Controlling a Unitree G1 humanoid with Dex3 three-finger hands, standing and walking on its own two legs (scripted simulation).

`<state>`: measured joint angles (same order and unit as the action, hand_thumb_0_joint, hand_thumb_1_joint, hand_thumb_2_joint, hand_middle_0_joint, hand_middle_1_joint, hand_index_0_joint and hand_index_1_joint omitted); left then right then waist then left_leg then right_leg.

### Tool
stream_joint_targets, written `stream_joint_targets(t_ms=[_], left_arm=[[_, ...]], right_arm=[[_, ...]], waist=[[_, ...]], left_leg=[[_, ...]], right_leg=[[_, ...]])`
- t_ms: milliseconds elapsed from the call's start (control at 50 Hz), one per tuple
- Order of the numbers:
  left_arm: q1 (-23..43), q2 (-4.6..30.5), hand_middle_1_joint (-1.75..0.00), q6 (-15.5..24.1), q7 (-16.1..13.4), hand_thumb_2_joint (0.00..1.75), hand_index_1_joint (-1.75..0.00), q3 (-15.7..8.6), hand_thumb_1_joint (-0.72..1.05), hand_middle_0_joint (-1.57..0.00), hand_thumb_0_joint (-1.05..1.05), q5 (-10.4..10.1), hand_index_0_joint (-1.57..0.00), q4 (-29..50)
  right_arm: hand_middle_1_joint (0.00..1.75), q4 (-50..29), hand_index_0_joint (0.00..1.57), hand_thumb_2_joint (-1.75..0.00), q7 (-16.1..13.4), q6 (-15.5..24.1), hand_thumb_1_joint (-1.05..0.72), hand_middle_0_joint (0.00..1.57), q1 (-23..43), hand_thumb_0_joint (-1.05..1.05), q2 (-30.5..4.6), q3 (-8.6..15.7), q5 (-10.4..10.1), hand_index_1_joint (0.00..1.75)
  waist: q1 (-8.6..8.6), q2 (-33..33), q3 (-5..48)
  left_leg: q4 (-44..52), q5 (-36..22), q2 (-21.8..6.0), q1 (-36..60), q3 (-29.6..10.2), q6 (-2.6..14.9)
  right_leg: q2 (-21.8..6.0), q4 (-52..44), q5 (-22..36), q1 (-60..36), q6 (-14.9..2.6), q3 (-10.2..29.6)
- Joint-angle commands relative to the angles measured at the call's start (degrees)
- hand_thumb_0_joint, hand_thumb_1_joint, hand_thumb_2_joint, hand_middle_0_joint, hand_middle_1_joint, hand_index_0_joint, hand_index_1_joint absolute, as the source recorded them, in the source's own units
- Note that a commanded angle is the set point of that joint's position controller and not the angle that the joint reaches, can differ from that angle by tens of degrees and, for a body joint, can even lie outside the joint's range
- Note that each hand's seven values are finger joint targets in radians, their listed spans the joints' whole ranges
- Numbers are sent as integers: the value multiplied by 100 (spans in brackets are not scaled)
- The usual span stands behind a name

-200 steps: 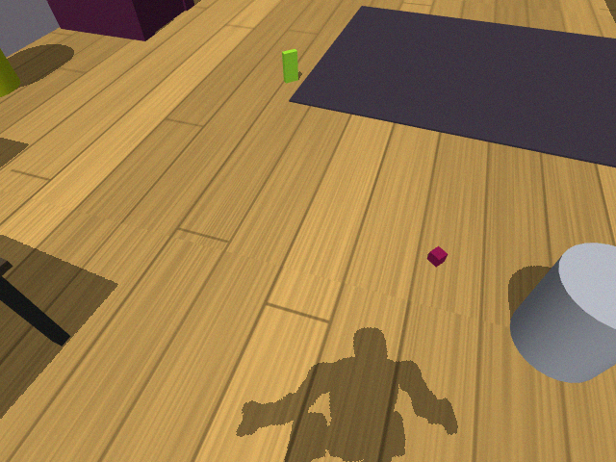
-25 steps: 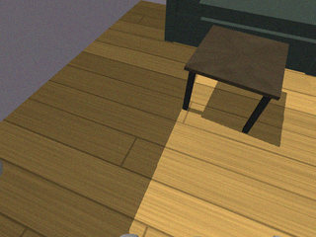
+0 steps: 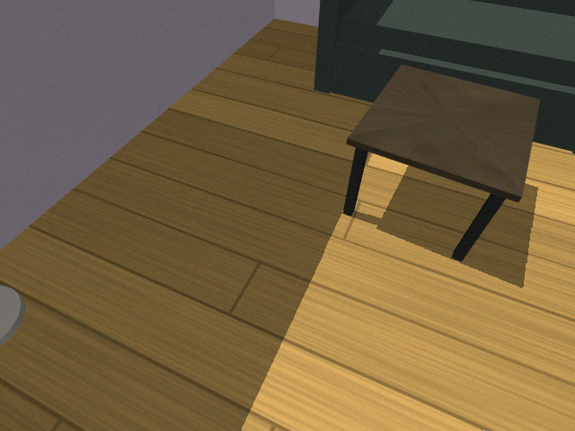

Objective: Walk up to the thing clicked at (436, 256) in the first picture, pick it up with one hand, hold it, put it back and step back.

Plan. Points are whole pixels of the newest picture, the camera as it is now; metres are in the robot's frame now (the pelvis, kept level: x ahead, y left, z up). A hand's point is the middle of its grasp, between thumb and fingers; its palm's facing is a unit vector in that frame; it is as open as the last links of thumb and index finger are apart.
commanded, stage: stand
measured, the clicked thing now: out of the picture -0.52 -0.89 -0.75
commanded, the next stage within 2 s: none
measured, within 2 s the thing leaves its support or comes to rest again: neither
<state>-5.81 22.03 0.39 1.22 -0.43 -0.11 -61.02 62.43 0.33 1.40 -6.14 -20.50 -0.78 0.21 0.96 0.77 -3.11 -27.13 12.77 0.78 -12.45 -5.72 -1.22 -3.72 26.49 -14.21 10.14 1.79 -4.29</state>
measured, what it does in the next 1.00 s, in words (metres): stands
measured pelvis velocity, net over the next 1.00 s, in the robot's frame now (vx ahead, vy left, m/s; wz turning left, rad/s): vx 0.01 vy -0.01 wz -0.04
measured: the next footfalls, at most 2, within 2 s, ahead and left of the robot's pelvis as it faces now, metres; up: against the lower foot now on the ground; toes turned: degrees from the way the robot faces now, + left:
none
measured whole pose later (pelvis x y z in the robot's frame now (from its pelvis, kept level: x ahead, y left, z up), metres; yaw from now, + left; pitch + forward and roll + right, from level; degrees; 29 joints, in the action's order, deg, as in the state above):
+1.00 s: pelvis +0.01 -0.01 +0.01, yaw -2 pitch -1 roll +0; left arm -5.5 20.6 0.5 0.7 0.0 0.3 -65.2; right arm 66.3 0.6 0.1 -5.5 -20.1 -0.1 0.3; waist 0.0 0.4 -3.0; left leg -18.7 9.7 -1.0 -8.1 -3.7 -2.1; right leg -2.2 19.4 -11.0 7.4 1.1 -2.5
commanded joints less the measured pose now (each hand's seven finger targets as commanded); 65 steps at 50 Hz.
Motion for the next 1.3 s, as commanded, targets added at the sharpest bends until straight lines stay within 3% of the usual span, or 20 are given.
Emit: stream_joint_targets(t_ms=[0,120,280,320,480,560,640,740,940,1080,1240,1280], left_arm=[[299,1154,-30,151,-109,90,-30,-231,90,-20,0,-17,-20,138],[386,1143,-30,155,-127,90,-30,-194,90,-20,0,3,-20,-50],[404,1132,-30,148,-141,90,-30,-170,90,-20,0,15,-20,-173],[357,1127,-30,156,-150,90,-30,-171,90,-20,0,29,-20,-193],[426,1101,-30,133,-138,90,-30,-201,90,-20,0,31,-20,-178],[338,1082,-30,156,-136,90,-30,-196,90,-20,0,24,-20,-156],[344,1105,-30,153,-151,90,-30,-199,90,-20,0,40,-20,-139],[306,1105,-30,138,-143,90,-30,-196,90,-20,0,49,-20,-133],[267,1095,-30,132,-141,90,-30,-219,90,-20,0,47,-20,-98],[181,1063,-30,130,-143,90,-30,-204,90,-20,0,40,-20,-87],[194,1057,-30,117,-152,90,-30,-204,90,-20,0,36,-20,-90],[183,1075,-30,120,-153,90,-30,-214,90,-20,0,45,-20,-81]], right_arm=[[30,-254,20,-90,-81,129,-90,20,342,0,-1228,290,-5,30],[30,-136,20,-90,-77,67,-90,20,499,0,-1212,308,-20,30],[30,-4,20,-90,-68,22,-90,20,512,0,-1166,304,-17,30],[30,-5,20,-90,-64,25,-90,20,552,0,-1153,304,-14,30],[30,15,20,-90,-65,21,-90,20,485,0,-1169,306,7,30],[30,14,20,-90,-65,40,-90,20,451,0,-1157,292,0,30],[30,15,20,-90,-68,20,-90,20,465,0,-1143,299,11,30],[30,47,20,-90,-50,-14,-90,20,367,0,-1147,298,15,30],[30,20,20,-90,-58,10,-90,20,325,0,-1136,284,22,30],[30,16,20,-90,-94,49,-90,20,288,0,-1197,295,12,30],[30,20,20,-90,-96,14,-90,20,276,0,-1182,280,11,30],[30,-6,20,-90,-97,23,-90,20,333,0,-1173,286,18,30]], waist=[[5,-173,571],[-17,-121,689],[-50,-59,507],[-33,-82,555],[-57,-112,472],[-45,-115,625],[-43,-17,594],[-72,-40,357],[-52,-118,448],[-53,-147,759],[-64,-76,515],[-45,-55,542]], left_leg=[[586,-1624,-658,148,-410,240],[749,-1509,-695,362,-297,212],[968,-1196,-683,421,-207,151],[971,-1360,-701,503,-210,152],[1107,-922,-688,349,-182,145],[1028,-1446,-736,575,-149,144],[1005,-1355,-728,579,-132,137],[1093,-709,-666,406,-109,143],[1133,-887,-710,300,-157,151],[977,-1849,-786,672,-100,154],[1070,-1485,-754,562,-63,128],[1039,-1649,-765,654,-66,119]], right_leg=[[-466,-643,806,-534,-311,607],[-477,-828,945,-650,-292,611],[-452,-1024,668,-493,-286,659],[-452,-1006,862,-510,-270,629],[-433,-1068,503,-512,-255,649],[-459,-1019,1024,-558,-263,669],[-460,-1060,1037,-538,-254,660],[-434,-1230,245,-317,-244,711],[-411,-1102,474,-500,-251,664],[-431,-901,1466,-669,-262,601],[-417,-1008,1161,-597,-238,618],[-411,-974,1288,-547,-250,612]])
